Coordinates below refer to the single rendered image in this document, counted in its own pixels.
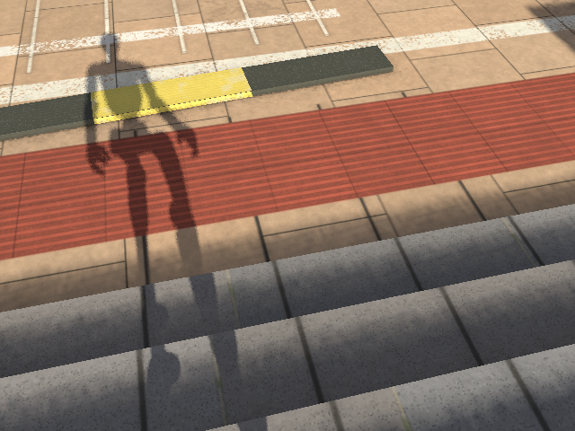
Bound stairs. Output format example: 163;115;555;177
0;204;575;431

